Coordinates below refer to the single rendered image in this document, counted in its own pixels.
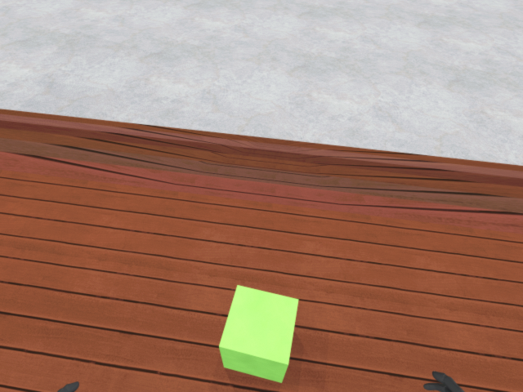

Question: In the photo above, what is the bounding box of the robot right hand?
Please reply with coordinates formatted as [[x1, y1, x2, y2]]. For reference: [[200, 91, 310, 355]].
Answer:
[[423, 371, 464, 392]]

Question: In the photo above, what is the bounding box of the carton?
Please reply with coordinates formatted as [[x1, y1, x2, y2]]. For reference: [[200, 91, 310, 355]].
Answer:
[[219, 285, 299, 383]]

